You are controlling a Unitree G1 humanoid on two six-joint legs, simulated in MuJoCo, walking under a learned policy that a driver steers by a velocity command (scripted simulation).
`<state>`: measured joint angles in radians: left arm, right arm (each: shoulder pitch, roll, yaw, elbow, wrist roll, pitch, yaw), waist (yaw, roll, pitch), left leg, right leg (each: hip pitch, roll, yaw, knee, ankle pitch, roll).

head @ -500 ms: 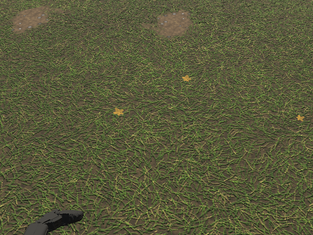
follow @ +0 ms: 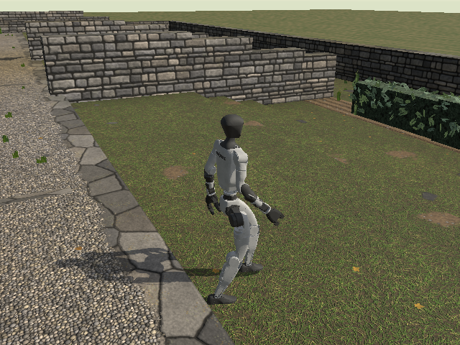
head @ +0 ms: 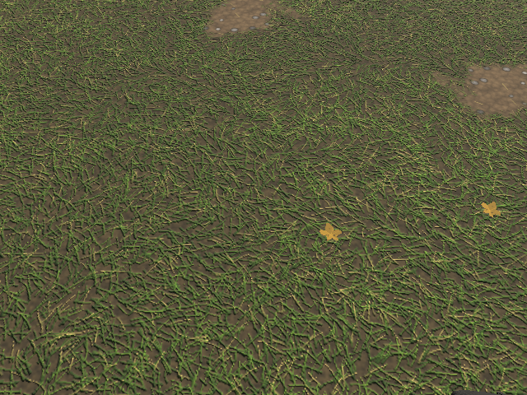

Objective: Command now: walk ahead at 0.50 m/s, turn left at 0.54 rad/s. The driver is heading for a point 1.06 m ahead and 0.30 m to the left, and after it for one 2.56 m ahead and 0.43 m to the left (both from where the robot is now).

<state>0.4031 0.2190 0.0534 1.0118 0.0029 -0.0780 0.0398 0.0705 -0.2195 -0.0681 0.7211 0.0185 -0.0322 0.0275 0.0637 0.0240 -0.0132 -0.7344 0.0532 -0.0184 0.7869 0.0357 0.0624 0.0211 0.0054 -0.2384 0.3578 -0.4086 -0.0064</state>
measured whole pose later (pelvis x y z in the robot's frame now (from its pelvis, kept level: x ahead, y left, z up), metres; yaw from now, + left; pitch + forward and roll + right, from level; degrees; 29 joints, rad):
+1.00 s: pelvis +0.52 +0.12 +0.02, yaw +31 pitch +2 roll -2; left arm 0.38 0.27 0.07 0.87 -0.02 -0.09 -0.02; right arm 0.08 -0.26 -0.05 0.65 0.02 -0.06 0.02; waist 0.11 0.04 0.02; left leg -0.63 0.09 -0.05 0.66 -0.05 0.01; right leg -0.03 0.02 -0.08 0.24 -0.26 -0.01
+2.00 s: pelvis +0.99 +0.35 +0.02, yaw +7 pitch +3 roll +0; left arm 0.29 0.29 0.07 0.71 -0.02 -0.01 0.01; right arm 0.05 -0.29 -0.05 0.69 -0.01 -0.09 0.00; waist 0.06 0.02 0.05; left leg -0.66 0.05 -0.11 0.69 -0.05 -0.07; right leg -0.20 0.12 0.13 0.40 -0.23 -0.08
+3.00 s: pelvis +1.32 +0.34 -0.01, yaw -13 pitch +3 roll +0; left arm 0.49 0.29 0.06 0.81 -0.02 -0.04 0.02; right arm 0.00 -0.27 -0.03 0.71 0.01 -0.09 0.07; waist 0.08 0.01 0.02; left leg -0.52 0.00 0.04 0.50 -0.04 0.07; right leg 0.12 -0.03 0.00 0.33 -0.48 0.01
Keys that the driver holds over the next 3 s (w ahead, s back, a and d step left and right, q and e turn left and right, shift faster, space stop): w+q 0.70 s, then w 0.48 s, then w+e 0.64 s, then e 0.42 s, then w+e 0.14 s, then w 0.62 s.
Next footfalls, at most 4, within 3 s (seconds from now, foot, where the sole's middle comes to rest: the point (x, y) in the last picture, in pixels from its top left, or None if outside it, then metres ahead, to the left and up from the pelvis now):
0.10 left None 0.23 0.11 -0.76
0.60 right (291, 379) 0.54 -0.01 -0.76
1.10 left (156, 333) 0.64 0.35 -0.76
1.66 right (206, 225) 1.01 0.27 -0.76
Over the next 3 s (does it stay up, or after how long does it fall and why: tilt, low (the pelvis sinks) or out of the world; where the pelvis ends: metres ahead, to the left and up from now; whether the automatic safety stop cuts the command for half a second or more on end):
stays up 1.32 0.34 -0.01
